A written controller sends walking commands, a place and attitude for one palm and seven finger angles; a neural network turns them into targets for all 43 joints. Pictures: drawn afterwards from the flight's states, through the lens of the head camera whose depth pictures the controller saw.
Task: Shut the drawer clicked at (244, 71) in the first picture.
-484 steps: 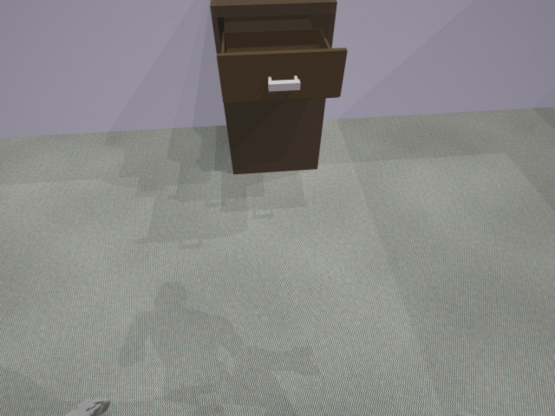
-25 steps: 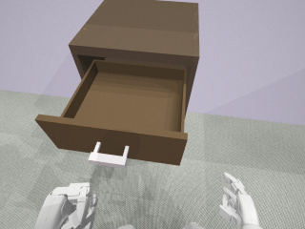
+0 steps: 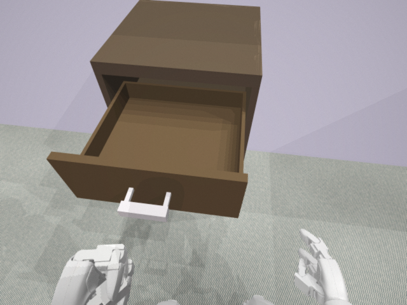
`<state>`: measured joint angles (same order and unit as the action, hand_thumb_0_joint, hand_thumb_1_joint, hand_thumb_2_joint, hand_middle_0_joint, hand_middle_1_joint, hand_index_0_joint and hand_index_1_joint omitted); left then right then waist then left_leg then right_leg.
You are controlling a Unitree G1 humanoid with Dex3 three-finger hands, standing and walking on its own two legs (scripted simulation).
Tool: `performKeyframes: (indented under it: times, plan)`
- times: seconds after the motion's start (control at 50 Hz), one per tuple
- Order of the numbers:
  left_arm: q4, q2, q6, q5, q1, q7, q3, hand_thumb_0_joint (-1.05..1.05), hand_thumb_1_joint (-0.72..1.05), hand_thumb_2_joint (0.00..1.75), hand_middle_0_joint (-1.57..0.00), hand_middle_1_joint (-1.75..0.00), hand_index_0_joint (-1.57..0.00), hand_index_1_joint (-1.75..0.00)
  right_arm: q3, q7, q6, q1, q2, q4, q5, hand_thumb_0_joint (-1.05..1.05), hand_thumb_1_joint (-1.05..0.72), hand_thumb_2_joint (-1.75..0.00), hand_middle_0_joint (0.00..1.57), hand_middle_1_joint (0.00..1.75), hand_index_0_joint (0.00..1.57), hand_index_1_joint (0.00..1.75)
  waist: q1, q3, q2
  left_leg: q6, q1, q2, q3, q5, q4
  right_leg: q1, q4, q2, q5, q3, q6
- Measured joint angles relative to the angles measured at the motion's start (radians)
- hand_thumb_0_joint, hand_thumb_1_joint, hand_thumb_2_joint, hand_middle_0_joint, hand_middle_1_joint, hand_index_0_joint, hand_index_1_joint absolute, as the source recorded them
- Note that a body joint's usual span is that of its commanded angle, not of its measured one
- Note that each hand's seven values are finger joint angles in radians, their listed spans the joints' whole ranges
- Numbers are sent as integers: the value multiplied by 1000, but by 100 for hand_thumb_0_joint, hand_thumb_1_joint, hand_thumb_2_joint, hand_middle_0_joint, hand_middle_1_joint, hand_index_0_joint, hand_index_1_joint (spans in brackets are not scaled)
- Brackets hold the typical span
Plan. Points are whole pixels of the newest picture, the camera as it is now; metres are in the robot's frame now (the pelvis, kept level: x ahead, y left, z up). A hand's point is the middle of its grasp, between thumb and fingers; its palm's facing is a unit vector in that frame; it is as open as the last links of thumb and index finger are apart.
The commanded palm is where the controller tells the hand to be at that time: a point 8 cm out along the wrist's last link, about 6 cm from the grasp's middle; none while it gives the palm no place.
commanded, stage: bring the fist close to the handle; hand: left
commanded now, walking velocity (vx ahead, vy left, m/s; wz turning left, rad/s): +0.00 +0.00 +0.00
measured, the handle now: (146, 202) +0.32 +0.15 +0.00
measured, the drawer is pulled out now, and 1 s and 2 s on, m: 0.30 0.30 0.27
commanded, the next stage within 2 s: push the drawer shut in 1.36 s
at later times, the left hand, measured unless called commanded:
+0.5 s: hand (145, 269) +0.18 +0.11 +0.04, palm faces -0.07 -1.00 -0.02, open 3.3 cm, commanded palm +0.16 +0.17 +0.04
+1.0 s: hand (156, 253) +0.22 +0.11 -0.01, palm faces -0.11 -0.99 -0.01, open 3.3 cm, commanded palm +0.21 +0.17 +0.00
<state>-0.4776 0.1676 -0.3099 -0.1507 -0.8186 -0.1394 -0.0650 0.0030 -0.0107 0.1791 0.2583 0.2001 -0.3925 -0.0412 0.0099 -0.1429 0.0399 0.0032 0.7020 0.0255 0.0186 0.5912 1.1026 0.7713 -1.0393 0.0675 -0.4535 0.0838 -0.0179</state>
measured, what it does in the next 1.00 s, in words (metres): stands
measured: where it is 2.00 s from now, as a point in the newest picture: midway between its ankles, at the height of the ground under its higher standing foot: outside the picture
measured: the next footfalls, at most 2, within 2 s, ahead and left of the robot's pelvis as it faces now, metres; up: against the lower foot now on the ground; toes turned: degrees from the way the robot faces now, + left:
none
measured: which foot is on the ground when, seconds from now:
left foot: down 0.00-1.00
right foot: down 0.00-1.00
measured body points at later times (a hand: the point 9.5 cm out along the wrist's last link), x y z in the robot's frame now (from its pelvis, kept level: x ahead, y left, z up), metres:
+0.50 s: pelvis -0.01 -0.01 -0.02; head +0.06 -0.01 +0.43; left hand +0.18 +0.17 +0.05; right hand +0.18 -0.24 -0.08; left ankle -0.02 +0.11 -0.66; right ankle +0.03 -0.14 -0.66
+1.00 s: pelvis -0.01 -0.01 -0.05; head +0.09 +0.00 +0.39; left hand +0.22 +0.16 -0.01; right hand +0.18 -0.24 -0.12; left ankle -0.02 +0.11 -0.66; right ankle +0.03 -0.14 -0.66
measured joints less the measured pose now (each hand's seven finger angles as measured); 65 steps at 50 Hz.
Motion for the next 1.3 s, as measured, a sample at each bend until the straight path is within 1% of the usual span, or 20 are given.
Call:
performKeyframes:
  times: [0.1,0.24,0.34,0.48,0.64,0.76,0.92,0.98,1.06,1.14,1.3]
  plan:
    - [29,-11,-10,8,21,4,-15,2,90,90,-140,-160,-140,-160,6,0,3,-1,5,6,5,1,-90,-90,21,30,20,30,-4,2,0,0,15,-3,2,0,11,14,-11,3,-1,1,0]
    - [82,-16,-29,35,86,23,-41,2,90,90,-140,-160,-140,-160,4,2,-3,-1,15,13,15,1,-90,-90,21,30,20,30,-8,2,-6,-2,69,-4,0,10,51,72,-55,6,-12,-4,3]
    - [128,-13,-39,38,147,37,-29,2,90,90,-140,-160,-140,-160,3,0,-14,-1,18,5,17,1,-90,-90,21,30,20,30,-15,-1,-7,-5,107,-2,1,18,77,112,-82,4,-19,-5,7]
    - [192,-12,-52,27,199,33,0,2,90,90,-140,-160,-140,-160,0,-4,-22,0,18,-14,19,1,-90,-90,21,30,20,30,-25,-10,-12,-9,147,1,2,23,95,153,-102,2,-24,-5,11]
    - [245,-14,-79,32,266,36,-6,2,90,90,-140,-160,-140,-160,-4,-1,-15,-10,29,-23,28,1,-90,-90,21,30,20,30,-33,-17,-12,-10,209,0,5,36,137,215,-141,4,-36,-4,12]
    - [289,-15,-78,37,320,42,2,2,90,90,-140,-160,-140,-160,-3,4,-27,-23,26,-25,32,1,-90,-90,20,30,20,30,-35,-24,-18,-11,251,0,4,46,167,260,-172,5,-45,-7,13]
    - [342,-9,-92,32,388,39,15,2,90,90,-140,-160,-140,-160,4,8,-35,-37,28,-29,37,1,-90,-90,21,30,20,30,-39,-31,-20,-11,312,-2,11,59,209,316,-208,7,-54,-2,13]
    - [363,-9,-92,34,420,38,14,2,90,90,-140,-160,-140,-160,7,10,-39,-42,30,-32,39,1,-90,-90,21,30,20,30,-41,-32,-19,-10,336,-3,12,63,227,339,-223,8,-58,-2,13]
    - [369,-5,-73,38,454,43,9,2,90,90,-140,-160,-140,-160,7,12,-50,-45,31,-31,39,1,-90,-90,21,30,20,30,-43,-31,-19,-8,357,-3,12,68,242,360,-237,9,-60,-4,12]
    - [345,-7,-55,35,452,55,5,2,90,90,-140,-160,-140,-160,7,14,-64,-39,27,-26,37,1,-90,-90,21,30,20,30,-45,-29,-14,-6,352,-4,8,66,235,356,-230,9,-57,-7,10]
    - [353,-10,-53,40,433,68,4,2,90,90,-140,-160,-140,-160,13,14,-75,-24,29,-19,37,1,-90,-90,21,30,20,30,-47,-34,-13,-4,337,-6,7,60,215,340,-211,10,-53,-8,7]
